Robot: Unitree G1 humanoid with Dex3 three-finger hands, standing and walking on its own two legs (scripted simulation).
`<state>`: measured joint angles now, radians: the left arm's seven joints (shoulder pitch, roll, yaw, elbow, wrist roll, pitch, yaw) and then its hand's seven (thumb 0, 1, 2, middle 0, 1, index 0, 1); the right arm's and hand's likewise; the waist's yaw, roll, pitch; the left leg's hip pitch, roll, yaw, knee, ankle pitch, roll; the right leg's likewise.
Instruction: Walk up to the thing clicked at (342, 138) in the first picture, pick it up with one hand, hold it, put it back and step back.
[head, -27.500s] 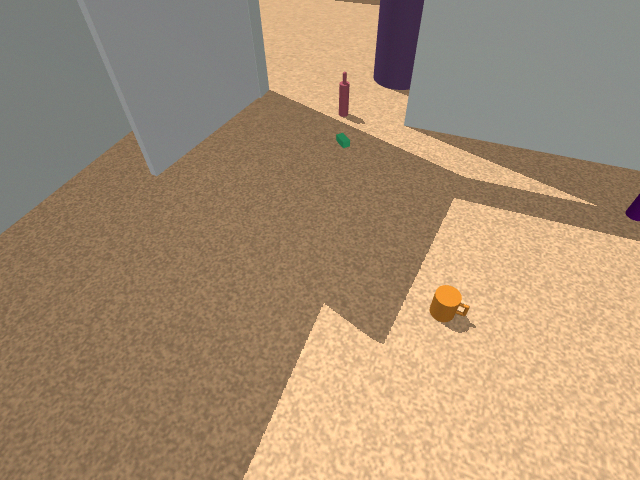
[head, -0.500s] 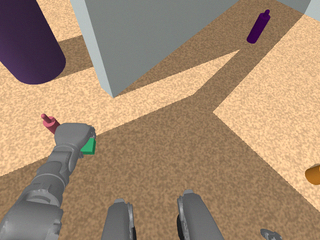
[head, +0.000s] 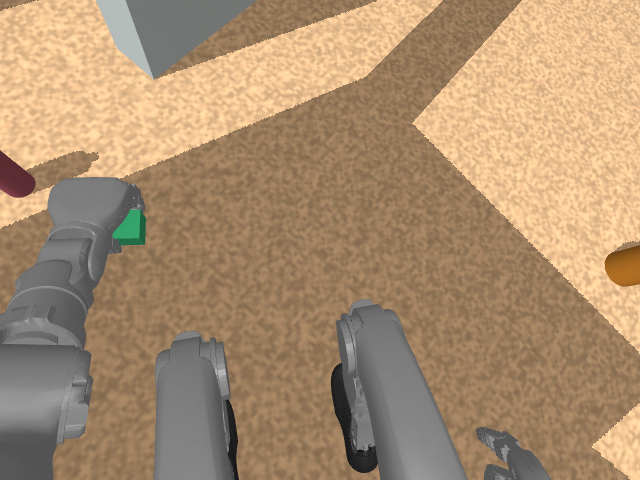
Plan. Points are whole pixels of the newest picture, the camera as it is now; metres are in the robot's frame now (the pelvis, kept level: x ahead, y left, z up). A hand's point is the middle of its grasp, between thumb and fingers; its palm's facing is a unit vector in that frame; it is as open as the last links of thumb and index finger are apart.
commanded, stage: crouch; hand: left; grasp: from above
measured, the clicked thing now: (110, 228) +0.48 +0.23 -0.19
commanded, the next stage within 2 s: lower in 0.92 s
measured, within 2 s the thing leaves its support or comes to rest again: neither
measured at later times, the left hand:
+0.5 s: hand (125, 232) +0.48 +0.22 -0.24, palm faces -0.47 +0.02 -0.88, open 7.1 cm
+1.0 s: hand (130, 232) +0.50 +0.23 -0.28, palm faces -0.47 +0.02 -0.88, open 7.0 cm
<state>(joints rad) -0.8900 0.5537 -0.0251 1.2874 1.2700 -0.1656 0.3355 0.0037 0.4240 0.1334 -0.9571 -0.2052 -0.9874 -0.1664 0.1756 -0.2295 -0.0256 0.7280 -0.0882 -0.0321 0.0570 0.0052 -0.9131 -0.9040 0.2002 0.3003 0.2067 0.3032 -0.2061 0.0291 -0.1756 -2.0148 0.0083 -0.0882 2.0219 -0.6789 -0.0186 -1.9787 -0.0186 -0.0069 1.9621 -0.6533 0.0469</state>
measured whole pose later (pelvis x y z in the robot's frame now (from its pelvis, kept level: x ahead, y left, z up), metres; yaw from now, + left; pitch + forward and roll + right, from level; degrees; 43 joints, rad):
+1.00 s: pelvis -0.01 +0.00 -0.11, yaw -4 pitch +35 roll -8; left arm -1.09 0.76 0.02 1.51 1.32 -0.22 0.35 0.00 0.46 0.07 -0.96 -0.17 -1.00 -0.12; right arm 0.18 -0.27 0.09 0.72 -0.14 -0.03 0.13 0.00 -0.92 -0.91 0.20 0.30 0.21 0.30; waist -0.30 0.00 -0.04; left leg -2.32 -0.01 -0.16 2.39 -0.69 -0.03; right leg -2.26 0.01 -0.04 2.29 -0.65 0.06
